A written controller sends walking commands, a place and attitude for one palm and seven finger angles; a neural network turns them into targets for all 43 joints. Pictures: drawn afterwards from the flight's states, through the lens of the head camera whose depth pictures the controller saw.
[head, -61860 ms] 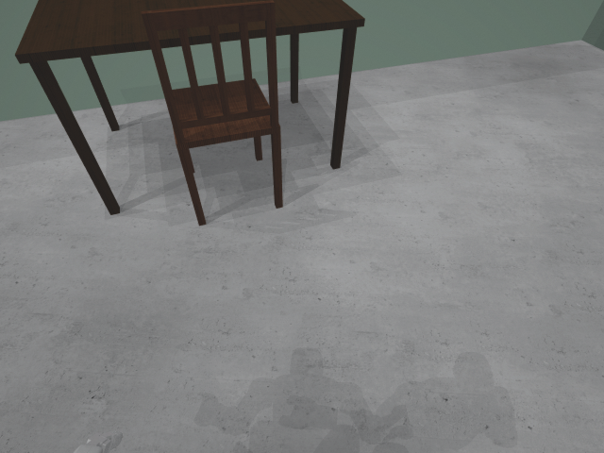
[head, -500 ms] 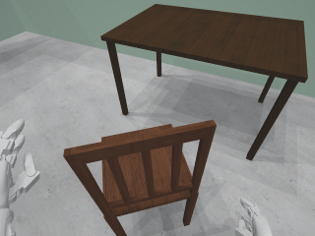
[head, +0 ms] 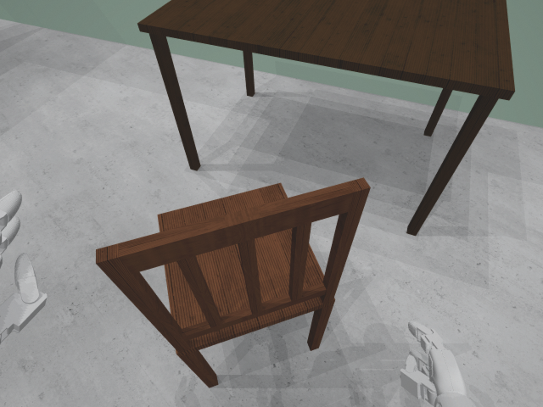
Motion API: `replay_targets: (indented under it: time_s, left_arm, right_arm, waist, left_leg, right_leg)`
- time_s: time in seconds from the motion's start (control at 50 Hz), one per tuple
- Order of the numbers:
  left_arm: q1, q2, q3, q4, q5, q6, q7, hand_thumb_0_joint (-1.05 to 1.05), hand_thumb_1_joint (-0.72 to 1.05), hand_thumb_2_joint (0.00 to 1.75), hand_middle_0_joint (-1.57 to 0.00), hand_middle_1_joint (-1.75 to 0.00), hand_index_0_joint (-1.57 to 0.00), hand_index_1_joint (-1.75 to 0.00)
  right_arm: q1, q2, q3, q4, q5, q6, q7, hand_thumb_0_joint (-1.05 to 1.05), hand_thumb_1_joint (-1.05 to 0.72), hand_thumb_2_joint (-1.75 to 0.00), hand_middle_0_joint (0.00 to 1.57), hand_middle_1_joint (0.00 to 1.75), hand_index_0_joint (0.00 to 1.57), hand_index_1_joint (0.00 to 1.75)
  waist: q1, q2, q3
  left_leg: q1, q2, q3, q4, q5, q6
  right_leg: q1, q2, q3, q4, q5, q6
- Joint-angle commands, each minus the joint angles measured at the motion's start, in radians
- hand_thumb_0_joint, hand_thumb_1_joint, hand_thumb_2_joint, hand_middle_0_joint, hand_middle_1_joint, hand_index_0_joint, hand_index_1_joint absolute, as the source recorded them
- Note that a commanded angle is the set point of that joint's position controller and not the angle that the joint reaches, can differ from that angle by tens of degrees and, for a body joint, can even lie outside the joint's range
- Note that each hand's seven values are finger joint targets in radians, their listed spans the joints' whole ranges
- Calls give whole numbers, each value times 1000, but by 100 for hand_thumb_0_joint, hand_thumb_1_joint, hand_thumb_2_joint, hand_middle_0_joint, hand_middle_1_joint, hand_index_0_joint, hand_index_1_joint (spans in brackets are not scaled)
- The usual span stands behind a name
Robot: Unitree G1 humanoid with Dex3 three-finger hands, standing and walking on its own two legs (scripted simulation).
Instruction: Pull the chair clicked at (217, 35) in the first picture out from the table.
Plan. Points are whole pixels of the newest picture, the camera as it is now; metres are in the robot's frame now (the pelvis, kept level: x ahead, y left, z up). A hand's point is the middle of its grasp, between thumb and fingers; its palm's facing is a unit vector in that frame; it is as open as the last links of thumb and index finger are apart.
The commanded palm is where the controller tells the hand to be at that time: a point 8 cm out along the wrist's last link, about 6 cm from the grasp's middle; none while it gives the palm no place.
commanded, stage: step back with the hand held close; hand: left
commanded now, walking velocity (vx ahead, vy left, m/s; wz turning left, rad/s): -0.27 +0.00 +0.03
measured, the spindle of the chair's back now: (251, 279) +0.35 +0.06 -0.09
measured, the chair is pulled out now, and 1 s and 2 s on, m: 0.60 0.60 0.60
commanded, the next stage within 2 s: stop stepping back and stand still in 1.28 s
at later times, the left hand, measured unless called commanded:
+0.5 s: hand out of the picture +0.14 +0.27 +0.15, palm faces +0.45 -0.77 -0.45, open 7.4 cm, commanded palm +0.07 +0.30 +0.18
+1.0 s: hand out of the picture +0.09 +0.27 +0.15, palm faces +0.46 -0.75 -0.47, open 7.4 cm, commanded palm +0.01 +0.31 +0.18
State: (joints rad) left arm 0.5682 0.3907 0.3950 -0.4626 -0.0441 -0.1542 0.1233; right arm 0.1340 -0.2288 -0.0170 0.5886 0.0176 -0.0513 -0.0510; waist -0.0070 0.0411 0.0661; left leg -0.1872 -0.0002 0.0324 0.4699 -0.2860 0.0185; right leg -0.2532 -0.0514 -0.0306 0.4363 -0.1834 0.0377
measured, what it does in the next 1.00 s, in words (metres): walks backwards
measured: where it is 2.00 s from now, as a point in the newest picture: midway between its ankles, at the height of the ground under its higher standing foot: outside the picture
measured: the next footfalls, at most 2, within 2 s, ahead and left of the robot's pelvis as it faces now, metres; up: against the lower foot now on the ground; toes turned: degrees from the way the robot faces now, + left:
right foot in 1.32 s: -0.18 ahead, -0.19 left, +0.00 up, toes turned +2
left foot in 1.58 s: -0.17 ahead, +0.06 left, +0.00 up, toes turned +3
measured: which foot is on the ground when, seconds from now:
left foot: down 0.00-1.00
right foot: down 0.00-0.96, up 0.98-1.00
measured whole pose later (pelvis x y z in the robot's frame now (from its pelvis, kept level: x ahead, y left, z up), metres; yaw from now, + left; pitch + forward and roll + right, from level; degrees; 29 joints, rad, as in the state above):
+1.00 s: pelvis -0.10 +0.00 -0.02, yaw +5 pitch +2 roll -2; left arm 0.54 0.45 0.46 -0.57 -0.02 -0.25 0.17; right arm 0.17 -0.20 -0.02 0.64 0.00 -0.10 -0.06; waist -0.03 -0.06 0.05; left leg -0.40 0.01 -0.01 0.67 -0.26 0.03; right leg -0.49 -0.03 -0.02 0.68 -0.26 0.02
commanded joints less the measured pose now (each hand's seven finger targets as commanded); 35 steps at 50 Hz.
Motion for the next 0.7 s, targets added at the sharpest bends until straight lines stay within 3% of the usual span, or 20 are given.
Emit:
replay_targets:
  time_s: [0.0, 0.02, 0.14, 0.22, 0.3, 0.32, 0.36, 0.4, 0.42, 0.44, 0.46, 0.5, 0.54, 0.58, 0.62, 0.66, 0.68]
  left_arm:
    - [34, 211, 184, -272, -4, -71, 36, 0, 90, 90, -20, -30, -20, -30]
    - [15, 234, 200, -277, -6, -70, 43, 0, 90, 90, -20, -30, -20, -30]
    - [-14, 183, 151, -268, -10, -63, 54, 0, 90, 90, -20, -30, -20, -30]
    - [-43, 188, 150, -218, -1, -53, 63, 0, 90, 90, -20, -30, -20, -30]
    - [-92, 188, 122, -185, 7, -43, 69, 0, 90, 90, -20, -30, -20, -30]
    - [-95, 208, 130, -190, 8, -43, 74, 0, 90, 90, -20, -30, -20, -30]
    - [-103, 210, 129, -214, 12, -48, 78, 0, 90, 90, -20, -30, -20, -30]
    - [-99, 219, 143, -246, 15, -56, 82, 0, 90, 90, -20, -30, -20, -30]
    - [-83, 248, 176, -256, 16, -61, 89, 0, 90, 90, -20, -30, -20, -30]
    - [-86, 229, 163, -302, 18, -69, 88, 0, 90, 90, -20, -30, -20, -30]
    - [-77, 237, 181, -320, 21, -75, 90, 0, 90, 90, -20, -30, -20, -30]
    - [-57, 228, 183, -352, 22, -85, 83, 0, 90, 90, -20, -30, -20, -30]
    - [-21, 220, 185, -347, 17, -88, 77, 0, 90, 90, -20, -30, -20, -30]
    - [-28, 222, 209, -338, 25, -101, 74, 0, 90, 90, -20, -30, -20, -30]
    - [-40, 226, 230, -294, 34, -109, 75, 0, 90, 90, -20, -30, -20, -30]
    - [-60, 207, 222, -266, 35, -121, 68, 0, 90, 90, -20, -30, -20, -30]
    - [-63, 203, 216, -254, 33, -126, 65, 0, 90, 90, -20, -30, -20, -30]
  right_arm:
    - [-79, -100, -51, -168, 0, -38, -24, 0, -90, -90, 20, 30, 20, 30]
    - [-81, -98, -52, -160, 4, -40, -30, 0, -90, -90, 20, 30, 20, 30]
    - [-52, -99, -47, -147, 1, -61, -42, 0, -90, -90, 20, 30, 20, 30]
    - [-39, -101, -52, -140, 3, -63, -44, 0, -90, -90, 20, 30, 20, 30]
    - [-26, -96, -44, -143, -2, -57, -40, 0, -90, -90, 20, 30, 20, 30]
    - [-23, -100, -45, -136, -1, -55, -44, 0, -90, -90, 20, 30, 20, 30]
    - [-31, -99, -32, -148, -6, -56, -43, 0, -90, -90, 20, 30, 20, 30]
    - [-34, -106, -29, -161, -4, -60, -45, 0, -90, -90, 20, 30, 20, 30]
    - [-38, -112, -32, -157, -2, -59, -52, 0, -90, -90, 20, 30, 20, 30]
    - [-29, -115, -30, -171, 0, -65, -51, 0, -90, -90, 20, 30, 20, 30]
    - [-35, -118, -33, -178, 2, -73, -49, 0, -90, -90, 20, 30, 20, 30]
    - [-32, -119, -41, -180, 4, -84, -42, 0, -90, -90, 20, 30, 20, 30]
    - [-23, -117, -45, -171, 1, -93, -41, 0, -90, -90, 20, 30, 20, 30]
    - [-25, -117, -49, -161, -6, -108, -40, 0, -90, -90, 20, 30, 20, 30]
    - [-21, -116, -58, -145, -5, -120, -41, 0, -90, -90, 20, 30, 20, 30]
    - [-13, -110, -61, -138, -1, -127, -37, 0, -90, -90, 20, 30, 20, 30]
    - [-1, -107, -62, -129, -3, -128, -35, 0, -90, -90, 20, 30, 20, 30]
  waist:
    - [22, 11, -264]
    - [21, 22, -257]
    - [18, 94, -190]
    - [15, 28, -133]
    - [4, -141, -74]
    - [3, -125, -70]
    - [2, -113, -86]
    - [3, -50, -100]
    - [7, 12, -113]
    - [5, 72, -126]
    - [10, 122, -137]
    - [14, 161, -154]
    - [13, 154, -179]
    - [14, 195, -165]
    - [14, 188, -137]
    - [12, 114, -104]
    - [5, 62, -95]
  left_leg:
    - [-37, 135, -99, -37, 488, 15]
    - [-50, 136, -105, -42, 465, 16]
    - [-184, 149, -122, -51, 244, 24]
    - [-274, 110, -107, -21, -14, 19]
    - [-197, 35, -69, 124, -181, 2]
    - [-178, 35, -72, 142, -184, 2]
    - [-174, 48, -93, 105, -192, 13]
    - [-229, 75, -131, 11, -238, 27]
    - [-284, 100, -163, -54, -262, 37]
    - [-349, 125, -185, -107, -294, 47]
    - [-416, 155, -215, -146, -298, 60]
    - [-465, 186, -222, -134, -209, 69]
    - [-436, 184, -204, -105, -120, 61]
    - [-534, 207, -219, -119, -189, 77]
    - [-624, 223, -229, -132, -277, 87]
    - [-653, 215, -221, -94, -338, 87]
    - [-596, 185, -213, -41, -267, 72]
  right_leg:
    - [188, -41, 27, 75, 349, -41]
    - [187, -42, 28, 80, 330, -42]
    - [153, -29, 42, 109, 158, -40]
    - [108, -53, 100, 36, 63, -51]
    - [-118, -134, 199, -174, -290, -86]
    - [-151, -148, 206, -200, -349, -99]
    - [-164, -133, 163, -185, -403, -85]
    - [-108, -85, 117, -125, -398, -58]
    - [-34, -61, 91, -74, -363, -49]
    - [40, -31, 69, 4, -316, -38]
    - [116, -4, 50, 87, -238, -31]
    - [187, 18, 32, 180, -63, -27]
    - [187, 15, 33, 192, 15, -27]
    - [235, 24, 36, 258, 34, -27]
    - [276, 31, 45, 300, 15, -27]
    - [246, 25, 77, 293, -4, -35]
    - [189, 10, 99, 243, 65, -50]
